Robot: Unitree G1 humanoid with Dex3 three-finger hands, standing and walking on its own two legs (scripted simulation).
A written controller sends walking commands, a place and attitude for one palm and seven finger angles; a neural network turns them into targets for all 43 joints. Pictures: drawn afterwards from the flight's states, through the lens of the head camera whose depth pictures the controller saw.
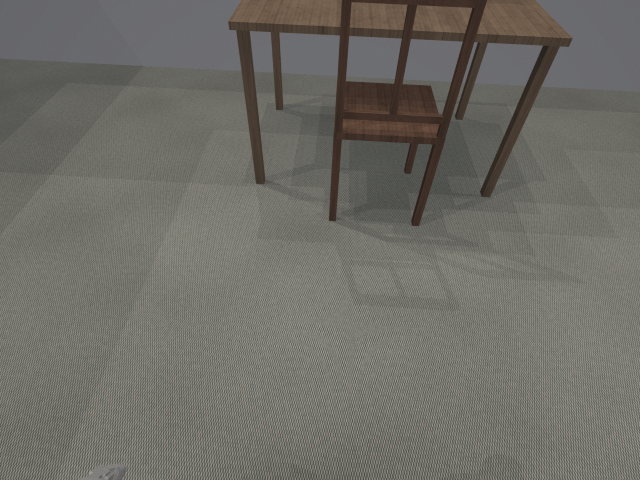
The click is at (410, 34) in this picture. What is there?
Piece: chair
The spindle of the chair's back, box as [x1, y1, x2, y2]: [390, 5, 416, 114]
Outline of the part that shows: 416,5 407,6 390,106 390,113 396,114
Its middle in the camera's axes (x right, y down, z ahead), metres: +0.26 -0.56 +1.23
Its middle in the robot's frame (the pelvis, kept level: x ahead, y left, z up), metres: +1.30 -0.19 -0.05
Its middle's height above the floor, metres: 0.72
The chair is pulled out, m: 0.00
